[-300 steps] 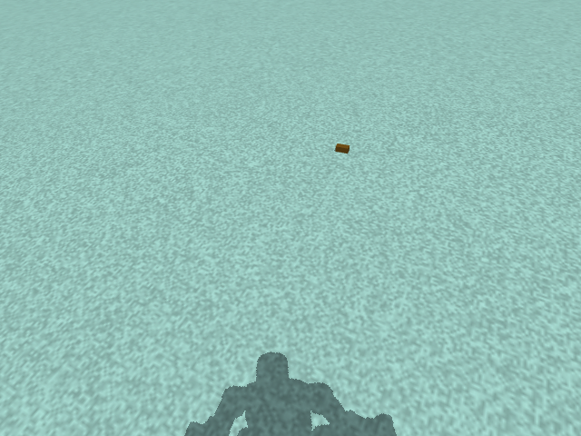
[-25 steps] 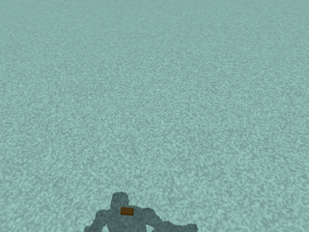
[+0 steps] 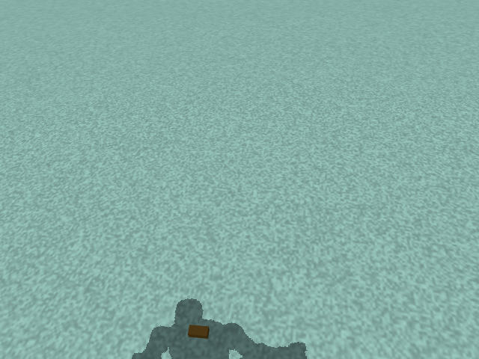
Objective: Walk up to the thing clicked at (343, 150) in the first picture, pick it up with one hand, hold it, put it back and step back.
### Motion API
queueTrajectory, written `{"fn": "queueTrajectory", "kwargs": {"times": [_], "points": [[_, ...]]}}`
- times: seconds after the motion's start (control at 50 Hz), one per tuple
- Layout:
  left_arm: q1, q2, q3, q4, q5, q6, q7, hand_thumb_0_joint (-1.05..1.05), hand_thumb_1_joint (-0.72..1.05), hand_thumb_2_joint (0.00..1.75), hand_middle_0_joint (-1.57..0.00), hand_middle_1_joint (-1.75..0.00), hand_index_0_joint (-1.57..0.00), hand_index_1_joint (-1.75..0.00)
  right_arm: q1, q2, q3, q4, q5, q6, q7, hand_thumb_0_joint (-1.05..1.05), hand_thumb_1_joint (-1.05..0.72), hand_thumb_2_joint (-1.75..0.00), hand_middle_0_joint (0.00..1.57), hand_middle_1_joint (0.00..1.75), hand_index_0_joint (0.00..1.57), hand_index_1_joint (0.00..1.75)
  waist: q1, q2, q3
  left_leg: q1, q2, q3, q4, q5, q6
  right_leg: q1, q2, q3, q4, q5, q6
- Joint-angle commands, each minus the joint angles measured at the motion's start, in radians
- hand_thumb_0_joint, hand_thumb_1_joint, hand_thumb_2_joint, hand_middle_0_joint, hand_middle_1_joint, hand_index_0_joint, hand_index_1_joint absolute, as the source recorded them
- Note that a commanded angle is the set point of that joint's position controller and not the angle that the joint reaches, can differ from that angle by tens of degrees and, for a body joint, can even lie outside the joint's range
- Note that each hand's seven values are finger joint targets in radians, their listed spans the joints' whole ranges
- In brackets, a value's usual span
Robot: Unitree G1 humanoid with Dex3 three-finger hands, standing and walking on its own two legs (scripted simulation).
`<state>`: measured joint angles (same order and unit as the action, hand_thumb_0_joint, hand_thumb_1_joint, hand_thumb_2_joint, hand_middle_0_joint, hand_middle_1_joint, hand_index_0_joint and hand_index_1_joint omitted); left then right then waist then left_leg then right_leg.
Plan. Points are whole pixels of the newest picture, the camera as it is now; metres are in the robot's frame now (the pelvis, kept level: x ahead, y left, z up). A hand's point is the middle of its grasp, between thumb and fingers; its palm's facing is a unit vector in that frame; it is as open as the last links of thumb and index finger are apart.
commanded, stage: stand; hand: left
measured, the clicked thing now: (198, 331) +0.43 +0.21 -0.77
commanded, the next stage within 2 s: none
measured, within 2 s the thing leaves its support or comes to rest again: neither
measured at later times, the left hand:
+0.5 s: hand out of the picture +0.09 +0.25 -0.16, palm faces -0.02 -0.94 -0.34, open 7.4 cm
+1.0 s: hand out of the picture +0.09 +0.25 -0.16, palm faces -0.02 -0.94 -0.35, open 7.4 cm
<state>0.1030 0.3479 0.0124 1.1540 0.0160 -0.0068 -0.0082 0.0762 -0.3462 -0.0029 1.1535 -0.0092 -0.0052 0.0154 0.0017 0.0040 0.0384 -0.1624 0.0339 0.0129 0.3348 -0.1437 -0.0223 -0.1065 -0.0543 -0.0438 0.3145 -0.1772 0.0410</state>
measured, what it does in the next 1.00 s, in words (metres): stands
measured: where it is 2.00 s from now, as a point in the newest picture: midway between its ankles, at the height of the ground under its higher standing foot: outside the picture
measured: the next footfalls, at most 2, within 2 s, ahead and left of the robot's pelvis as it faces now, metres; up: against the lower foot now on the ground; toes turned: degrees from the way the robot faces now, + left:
none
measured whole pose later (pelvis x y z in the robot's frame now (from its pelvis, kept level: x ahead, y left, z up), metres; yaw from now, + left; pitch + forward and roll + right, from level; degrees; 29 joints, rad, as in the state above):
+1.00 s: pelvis +0.02 +0.00 +0.00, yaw +0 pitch -1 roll +0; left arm 0.11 0.35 0.01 1.13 0.02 0.00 -0.01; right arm 0.09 -0.35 0.00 1.14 -0.01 0.00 0.01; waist 0.01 0.00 0.04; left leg -0.13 0.03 0.01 0.32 -0.16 -0.03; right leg -0.08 -0.06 -0.05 0.30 -0.20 0.04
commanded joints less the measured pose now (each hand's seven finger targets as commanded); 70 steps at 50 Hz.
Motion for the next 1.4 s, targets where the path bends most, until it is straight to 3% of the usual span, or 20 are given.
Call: {"fn": "queueTrajectory", "kwargs": {"times": [0.0, 0.04, 0.14, 0.32, 0.48, 0.68, 0.74, 0.84, 1.38], "points": [[-0.039, 0.213, 0.034, -0.061, -0.004, -0.021, 0.01, 0.0, 0.9, 0.9, -0.2, -0.3, -0.2, -0.3, -0.05, -0.22, -0.038, -0.064, -0.001, -0.023, -0.015, 0.0, -0.9, -0.9, 0.2, 0.3, 0.2, 0.3, -0.006, 0.001, -0.064, 0.03, 0.104, -0.092, -0.057, 0.061, 0.027, -0.015, -0.093, 0.079, -0.059, 0.034, -0.042], [-0.036, 0.214, 0.033, -0.065, -0.003, -0.024, 0.011, 0.0, 0.9, 0.9, -0.2, -0.3, -0.2, -0.3, -0.053, -0.224, -0.04, -0.067, -0.001, -0.024, -0.016, 0.0, -0.9, -0.9, 0.2, 0.3, 0.2, 0.3, -0.005, 0.005, -0.083, 0.048, 0.107, -0.088, -0.041, 0.113, 0.029, -0.006, -0.094, 0.079, -0.056, 0.075, -0.041], [-0.034, 0.22, 0.034, -0.064, -0.003, -0.022, 0.011, 0.0, 0.9, 0.9, -0.2, -0.3, -0.2, -0.3, -0.043, -0.217, -0.035, -0.065, 0.0, -0.021, -0.016, 0.0, -0.9, -0.9, 0.2, 0.3, 0.2, 0.3, -0.005, -0.005, -0.074, 0.037, 0.105, -0.086, -0.046, 0.089, 0.032, 0.013, -0.1, 0.079, -0.056, 0.082, -0.042], [-0.034, 0.22, 0.035, -0.069, -0.004, -0.022, 0.013, 0.0, 0.9, 0.9, -0.2, -0.3, -0.2, -0.3, -0.038, -0.221, -0.034, -0.069, 0.001, -0.023, -0.019, 0.0, -0.9, -0.9, 0.2, 0.3, 0.2, 0.3, -0.004, -0.001, -0.09, 0.058, 0.111, -0.087, -0.04, 0.17, 0.031, 0.031, -0.099, 0.07, -0.046, 0.134, -0.04], [-0.037, 0.216, 0.032, -0.073, -0.004, -0.018, 0.013, 0.0, 0.9, 0.9, -0.2, -0.3, -0.2, -0.3, -0.041, -0.223, -0.034, -0.071, 0.0, -0.022, -0.021, 0.0, -0.9, -0.9, 0.2, 0.3, 0.2, 0.3, -0.003, 0.005, -0.072, 0.056, 0.109, -0.083, -0.047, 0.139, 0.026, 0.014, -0.096, 0.07, -0.054, 0.095, -0.042], [-0.032, 0.219, 0.033, -0.075, -0.004, -0.018, 0.013, 0.0, 0.9, 0.9, -0.2, -0.3, -0.2, -0.3, -0.036, -0.221, -0.033, -0.073, 0.002, -0.023, -0.019, 0.0, -0.9, -0.9, 0.2, 0.3, 0.2, 0.3, -0.001, -0.002, -0.071, 0.053, 0.105, -0.08, -0.048, 0.148, 0.029, 0.029, -0.099, 0.068, -0.053, 0.125, -0.041], [-0.024, 0.219, 0.032, -0.074, -0.004, -0.02, 0.014, 0.0, 0.9, 0.9, -0.2, -0.3, -0.2, -0.3, -0.04, -0.221, -0.035, -0.075, 0.002, -0.021, -0.019, 0.0, -0.9, -0.9, 0.2, 0.3, 0.2, 0.3, -0.003, -0.006, -0.068, 0.065, 0.105, -0.081, -0.045, 0.123, 0.027, 0.005, -0.096, 0.068, -0.06, 0.086, -0.042], [-0.023, 0.218, 0.033, -0.08, -0.004, -0.019, 0.013, 0.0, 0.9, 0.9, -0.2, -0.3, -0.2, -0.3, -0.035, -0.222, -0.033, -0.074, -0.001, -0.024, -0.021, 0.0, -0.9, -0.9, 0.2, 0.3, 0.2, 0.3, 0.001, 0.009, -0.084, 0.066, 0.107, -0.075, -0.041, 0.171, 0.029, 0.029, -0.102, 0.072, -0.05, 0.142, -0.045], [-0.013, 0.22, 0.03, -0.084, -0.003, -0.019, 0.016, 0.0, 0.9, 0.9, -0.2, -0.3, -0.2, -0.3, -0.024, -0.219, -0.033, -0.079, 0.001, -0.021, -0.021, 0.0, -0.9, -0.9, 0.2, 0.3, 0.2, 0.3, 0.002, -0.007, -0.06, 0.061, 0.105, -0.079, -0.049, 0.14, 0.03, 0.015, -0.097, 0.067, -0.056, 0.108, -0.044]]}}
